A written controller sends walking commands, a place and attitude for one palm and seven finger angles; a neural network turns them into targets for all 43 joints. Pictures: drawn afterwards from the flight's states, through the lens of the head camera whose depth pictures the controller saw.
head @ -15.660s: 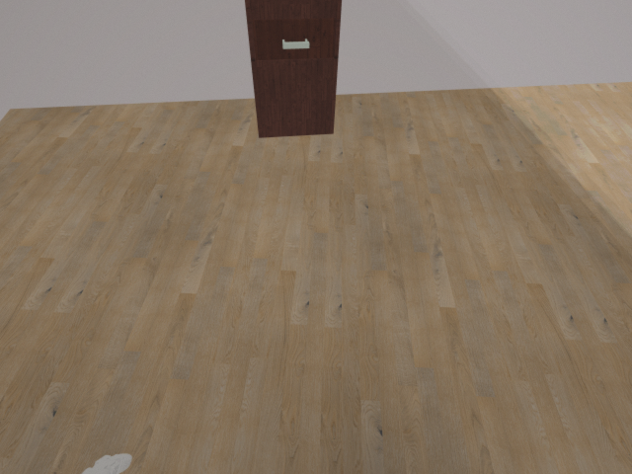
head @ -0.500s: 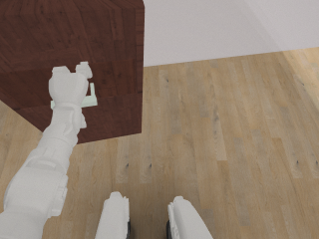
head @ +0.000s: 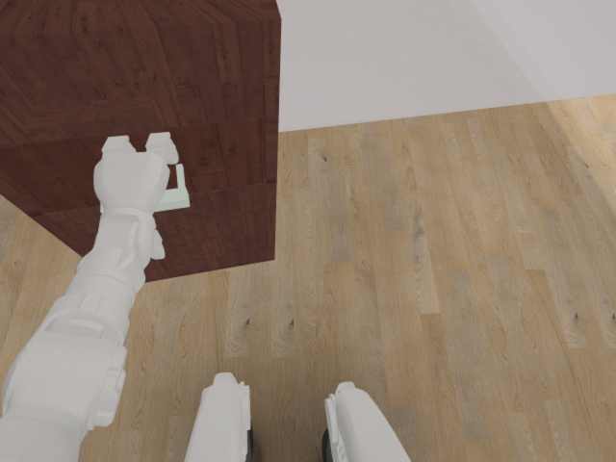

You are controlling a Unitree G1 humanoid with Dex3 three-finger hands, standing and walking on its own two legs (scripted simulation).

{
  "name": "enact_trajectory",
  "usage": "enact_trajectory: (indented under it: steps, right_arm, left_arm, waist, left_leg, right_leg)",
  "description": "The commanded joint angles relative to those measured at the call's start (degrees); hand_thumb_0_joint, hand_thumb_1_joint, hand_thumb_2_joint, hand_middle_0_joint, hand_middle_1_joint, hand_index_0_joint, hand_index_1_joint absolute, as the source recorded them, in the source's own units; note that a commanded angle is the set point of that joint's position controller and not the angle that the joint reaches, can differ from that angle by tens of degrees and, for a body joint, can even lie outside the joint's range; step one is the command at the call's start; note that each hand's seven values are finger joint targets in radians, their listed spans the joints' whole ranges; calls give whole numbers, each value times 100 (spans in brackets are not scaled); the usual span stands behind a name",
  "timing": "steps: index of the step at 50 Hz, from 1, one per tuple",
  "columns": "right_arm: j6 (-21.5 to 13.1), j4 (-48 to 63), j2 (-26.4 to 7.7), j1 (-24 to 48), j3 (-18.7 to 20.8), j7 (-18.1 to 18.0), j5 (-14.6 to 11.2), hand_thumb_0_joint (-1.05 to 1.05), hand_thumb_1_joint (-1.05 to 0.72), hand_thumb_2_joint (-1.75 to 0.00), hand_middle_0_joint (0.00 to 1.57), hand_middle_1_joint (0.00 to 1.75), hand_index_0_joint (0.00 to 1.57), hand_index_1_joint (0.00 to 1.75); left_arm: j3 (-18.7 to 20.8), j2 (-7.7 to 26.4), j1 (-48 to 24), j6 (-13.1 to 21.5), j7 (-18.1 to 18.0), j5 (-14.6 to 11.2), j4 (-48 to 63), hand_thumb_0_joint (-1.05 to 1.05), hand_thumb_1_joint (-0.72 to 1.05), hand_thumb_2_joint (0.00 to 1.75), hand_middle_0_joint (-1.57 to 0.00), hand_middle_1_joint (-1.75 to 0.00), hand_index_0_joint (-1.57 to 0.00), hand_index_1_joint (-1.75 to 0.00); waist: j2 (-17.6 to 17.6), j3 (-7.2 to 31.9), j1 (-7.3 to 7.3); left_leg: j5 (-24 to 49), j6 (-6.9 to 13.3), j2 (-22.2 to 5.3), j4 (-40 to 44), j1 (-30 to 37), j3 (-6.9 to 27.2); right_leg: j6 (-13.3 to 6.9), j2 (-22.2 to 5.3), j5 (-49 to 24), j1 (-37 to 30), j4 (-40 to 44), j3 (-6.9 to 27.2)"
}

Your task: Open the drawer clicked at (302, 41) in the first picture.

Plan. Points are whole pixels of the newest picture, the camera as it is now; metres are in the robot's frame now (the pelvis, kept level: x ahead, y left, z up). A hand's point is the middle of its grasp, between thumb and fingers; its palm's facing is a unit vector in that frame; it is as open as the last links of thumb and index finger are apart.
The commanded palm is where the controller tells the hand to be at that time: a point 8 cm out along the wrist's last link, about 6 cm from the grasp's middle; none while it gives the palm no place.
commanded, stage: lower the fingers behind the handle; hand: left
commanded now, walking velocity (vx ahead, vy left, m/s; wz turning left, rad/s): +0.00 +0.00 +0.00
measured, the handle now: (145, 189) +0.52 +0.23 -0.10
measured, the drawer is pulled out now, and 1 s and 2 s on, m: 0.00 0.00 0.00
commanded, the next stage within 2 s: close the thumb around the handle in 1.60 s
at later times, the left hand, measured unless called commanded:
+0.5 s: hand (146, 210) +0.47 +0.22 -0.08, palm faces -0.07 -0.06 -1.00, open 13.8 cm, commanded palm +0.46 +0.21 -0.03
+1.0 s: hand (152, 216) +0.48 +0.22 -0.11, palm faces -0.08 -0.05 -1.00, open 13.8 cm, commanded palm +0.47 +0.20 -0.06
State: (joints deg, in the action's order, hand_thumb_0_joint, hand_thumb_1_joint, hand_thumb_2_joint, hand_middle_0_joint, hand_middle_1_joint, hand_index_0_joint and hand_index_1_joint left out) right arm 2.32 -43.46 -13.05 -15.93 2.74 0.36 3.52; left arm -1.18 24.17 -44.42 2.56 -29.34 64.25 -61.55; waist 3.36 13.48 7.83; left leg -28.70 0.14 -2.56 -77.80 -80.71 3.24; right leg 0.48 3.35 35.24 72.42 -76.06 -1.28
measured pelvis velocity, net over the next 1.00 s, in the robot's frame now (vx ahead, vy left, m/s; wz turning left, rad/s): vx -0.01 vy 0.00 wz -0.03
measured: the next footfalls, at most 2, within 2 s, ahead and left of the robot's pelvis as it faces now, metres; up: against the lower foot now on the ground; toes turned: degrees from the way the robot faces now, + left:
none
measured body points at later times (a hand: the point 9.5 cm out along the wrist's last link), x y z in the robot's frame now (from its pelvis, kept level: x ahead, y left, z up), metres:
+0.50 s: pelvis +0.00 +0.00 -0.02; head +0.16 +0.02 +0.40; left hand +0.47 +0.22 -0.02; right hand +0.02 -0.27 -0.14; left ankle +0.05 +0.12 -0.60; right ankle +0.00 -0.13 -0.60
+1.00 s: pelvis -0.01 +0.00 -0.05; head +0.17 +0.02 +0.37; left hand +0.48 +0.22 -0.06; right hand +0.02 -0.26 -0.17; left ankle +0.05 +0.12 -0.60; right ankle +0.00 -0.13 -0.60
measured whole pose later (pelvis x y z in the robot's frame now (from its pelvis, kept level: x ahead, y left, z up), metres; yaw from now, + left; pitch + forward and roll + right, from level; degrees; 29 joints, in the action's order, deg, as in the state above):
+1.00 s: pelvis -0.01 +0.00 -0.05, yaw -2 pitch +35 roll -5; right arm 0.8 -43.3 -12.3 -13.8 1.1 2.1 4.4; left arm 1.0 26.8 -48.1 -2.0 -29.9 64.5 -66.1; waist 3.8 13.7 8.8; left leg -31.2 0.1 -3.2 -87.9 -92.3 3.6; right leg 0.6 4.2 38.1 84.1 -86.6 -1.4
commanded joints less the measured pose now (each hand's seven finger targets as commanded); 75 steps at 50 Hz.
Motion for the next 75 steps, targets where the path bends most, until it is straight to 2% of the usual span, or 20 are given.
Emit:
enact_trajectory:
  steps: [1,6,9,12,15,19,22,25,33,34,37,38,47,53,56,59,66,71,74,75]
  right_arm:
    - [46,237,-964,-844,311,47,49,0,-90,-90,20,30,20,30]
    - [64,281,-1010,-782,259,127,18,0,-90,-90,20,30,20,30]
    - [14,276,-1030,-793,243,96,-17,0,-90,-90,20,30,20,30]
    - [-91,229,-978,-821,261,38,-17,0,-90,-90,20,30,20,30]
    - [-135,179,-969,-853,267,-9,-6,0,-90,-90,20,30,20,30]
    - [-121,183,-932,-841,265,2,20,0,-90,-90,20,30,20,30]
    - [-82,196,-937,-812,275,49,55,0,-90,-90,20,30,20,30]
    - [-52,235,-959,-792,292,94,76,0,-90,-90,20,30,20,30]
    - [-92,194,-1022,-774,336,156,101,0,-90,-90,20,30,20,30]
    - [-98,180,-997,-748,346,165,92,0,-90,-90,20,30,20,30]
    - [-153,88,-996,-770,324,149,80,0,-90,-90,20,30,20,30]
    - [-159,90,-1023,-765,302,136,66,0,-90,-90,20,30,20,30]
    - [-214,129,-979,-744,200,99,70,0,-90,-90,20,30,20,30]
    - [-161,242,-993,-745,218,135,112,0,-90,-90,20,30,20,30]
    - [-159,187,-989,-761,264,170,115,0,-90,-90,20,30,20,30]
    - [-165,187,-1009,-753,287,215,96,0,-90,-90,20,30,20,30]
    - [-183,173,-1027,-760,245,176,18,0,-90,-90,20,30,20,30]
    - [-230,195,-991,-716,179,109,-7,0,-90,-90,20,30,20,30]
    - [-245,222,-972,-718,184,101,13,0,-90,-90,20,30,20,30]
    - [-243,225,-967,-708,201,94,21,0,-90,-90,20,30,20,30]
  left_arm:
    - [735,1467,-2124,-338,-833,178,864,0,-50,30,-30,-120,-30,-120]
    - [644,1465,-2108,-1026,-926,116,437,0,-50,30,-30,-120,-30,-120]
    - [624,1604,-2378,-1146,-719,6,618,0,-50,30,-30,-120,-30,-120]
    - [255,1209,-2548,-886,-364,-115,774,0,-50,30,-30,-120,-30,-120]
    - [182,1135,-2292,-517,-127,-103,769,0,-50,30,-30,-120,-30,-120]
    - [110,962,-2001,-148,-105,39,662,0,-50,30,-30,-120,-30,-120]
    - [405,1186,-1857,-55,-284,101,646,0,-50,30,-30,-120,-30,-120]
    - [565,1296,-1890,-92,-542,152,710,0,-50,30,-30,-120,-30,-120]
    - [809,1655,-2467,-404,-935,207,1288,0,-50,30,-30,-120,-30,-120]
    - [619,1404,-2448,-464,-916,162,1251,0,-50,30,-30,-120,-30,-120]
    - [464,1287,-2555,-604,-785,73,970,0,-50,30,-30,-120,-30,-120]
    - [527,1430,-2468,-638,-733,85,853,0,-50,30,-30,-120,-30,-120]
    - [262,1228,-2352,-444,-243,66,363,0,-50,30,-30,-120,-30,-120]
    - [713,1603,-2092,-187,-435,215,763,0,-50,30,-30,-120,-30,-120]
    - [594,1387,-2114,-302,-620,226,737,0,-50,30,-30,-120,-30,-120]
    - [568,1274,-2000,-495,-679,116,684,0,-50,30,-30,-120,-30,-120]
    - [494,1376,-2170,-766,-437,-42,680,0,-50,30,-30,-120,-30,-120]
    - [428,1473,-2245,-653,-229,-16,611,0,-50,30,-30,-120,-30,-120]
    - [554,1562,-2072,-448,-190,14,801,0,-50,30,-30,-120,-30,-120]
    - [481,1441,-2050,-400,-196,24,815,0,-50,30,-30,-120,-30,-120]
  waist:
    - [839,2860,-48]
    - [473,3005,38]
    - [516,3290,71]
    - [447,3235,277]
    - [342,2900,278]
    - [510,2470,195]
    - [594,2465,56]
    - [523,2678,38]
    - [957,3693,0]
    - [993,3720,58]
    - [698,3396,231]
    - [722,3318,182]
    - [591,2695,259]
    - [788,3065,12]
    - [615,3106,111]
    - [650,3245,63]
    - [360,3262,126]
    - [218,2889,194]
    - [497,3146,48]
    - [433,3068,99]
  left_leg:
    - [2102,145,101,645,3284,-71]
    - [1997,172,116,655,3073,-161]
    - [1915,187,106,665,3152,-159]
    - [1803,226,99,574,3134,-148]
    - [1624,246,77,476,2948,-162]
    - [1509,219,77,371,2707,-110]
    - [1600,193,70,261,2590,-92]
    - [1566,200,69,124,2433,-106]
    - [1878,135,28,8,2967,11]
    - [1854,143,43,6,3024,-1]
    - [1566,183,37,-35,2765,4]
    - [1477,182,47,-41,2646,-24]
    - [1140,226,51,-272,1987,-37]
    - [1489,194,14,-507,1945,-54]
    - [1488,187,3,-568,1904,-27]
    - [1414,177,22,-550,1947,-38]
    - [1130,228,44,-495,1782,-67]
    - [780,275,55,-568,1359,-135]
    - [1052,255,52,-598,1558,-135]
    - [1067,258,43,-621,1562,-136]
  right_leg:
    - [-292,120,-1968,-285,869,-271]
    - [-208,108,-2194,-725,929,-260]
    - [-177,88,-2218,-888,948,-229]
    - [-156,88,-2213,-801,980,-186]
    - [-174,101,-2019,-566,958,-173]
    - [-258,133,-1713,-44,775,-223]
    - [-292,143,-1704,118,596,-240]
    - [-276,147,-1700,138,481,-234]
    - [-247,131,-1814,159,211,-296]
    - [-246,136,-1805,182,251,-299]
    - [-209,137,-1666,233,298,-303]
    - [-215,135,-1615,245,305,-295]
    - [-255,151,-1377,674,105,-282]
    - [-279,156,-1592,740,-209,-267]
    - [-252,157,-1614,757,-247,-294]
    - [-248,153,-1539,730,-247,-313]
    - [-196,140,-1483,449,-125,-254]
    - [-176,129,-1258,455,-68,-172]
    - [-220,138,-1480,465,-178,-172]
    - [-212,142,-1490,541,-168,-172]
